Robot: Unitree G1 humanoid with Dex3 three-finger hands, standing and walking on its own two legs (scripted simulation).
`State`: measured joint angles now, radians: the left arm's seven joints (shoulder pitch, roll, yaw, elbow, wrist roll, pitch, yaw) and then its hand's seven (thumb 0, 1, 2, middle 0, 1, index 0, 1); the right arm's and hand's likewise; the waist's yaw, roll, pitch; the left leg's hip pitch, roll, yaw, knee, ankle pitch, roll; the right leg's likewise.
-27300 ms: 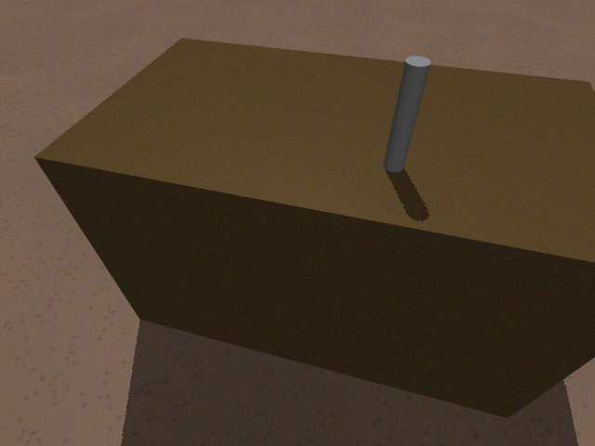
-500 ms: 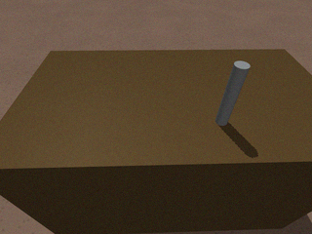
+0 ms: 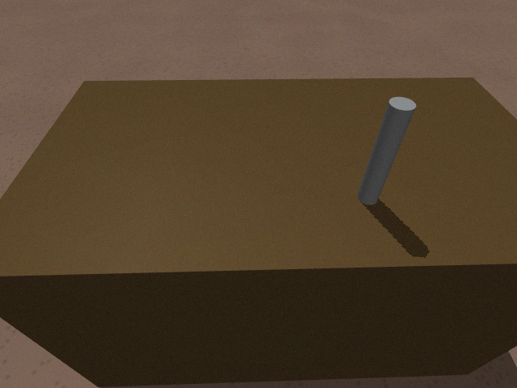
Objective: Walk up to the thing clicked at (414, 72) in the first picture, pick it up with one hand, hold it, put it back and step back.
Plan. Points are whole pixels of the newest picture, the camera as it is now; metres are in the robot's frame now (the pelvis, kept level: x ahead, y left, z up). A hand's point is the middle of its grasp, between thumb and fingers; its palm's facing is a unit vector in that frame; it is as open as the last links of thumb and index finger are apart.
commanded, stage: stand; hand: right
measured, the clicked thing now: (382, 156) +0.52 -0.22 +0.08
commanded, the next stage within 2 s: none
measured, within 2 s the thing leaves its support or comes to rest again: neither
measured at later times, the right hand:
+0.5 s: hand out of the picture +0.08 -0.25 -0.16, palm faces -0.03 +0.94 -0.35, open 7.4 cm
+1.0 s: hand out of the picture +0.09 -0.26 -0.16, palm faces -0.02 +0.94 -0.35, open 7.4 cm
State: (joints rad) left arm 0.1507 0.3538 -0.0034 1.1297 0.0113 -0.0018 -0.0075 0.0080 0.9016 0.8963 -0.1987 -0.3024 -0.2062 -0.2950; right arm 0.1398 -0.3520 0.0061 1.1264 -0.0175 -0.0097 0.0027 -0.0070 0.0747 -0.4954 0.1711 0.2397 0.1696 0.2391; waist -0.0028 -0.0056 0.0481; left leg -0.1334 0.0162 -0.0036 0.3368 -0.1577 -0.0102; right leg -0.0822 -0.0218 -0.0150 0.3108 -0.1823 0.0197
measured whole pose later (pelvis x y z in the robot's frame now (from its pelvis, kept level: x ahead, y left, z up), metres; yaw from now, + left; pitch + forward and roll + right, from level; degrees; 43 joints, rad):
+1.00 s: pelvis +0.02 +0.00 +0.00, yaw +0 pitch -2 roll +0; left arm 0.13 0.35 -0.01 1.11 0.01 -0.01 0.00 0.01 0.90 0.90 -0.20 -0.30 -0.21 -0.30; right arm 0.11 -0.35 0.00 1.12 -0.01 -0.01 0.00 0.00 -0.90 -0.90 0.20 0.30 0.20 0.30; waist 0.00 0.00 0.05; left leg -0.11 0.02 0.00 0.33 -0.18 -0.01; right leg -0.06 -0.02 -0.01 0.30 -0.20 0.02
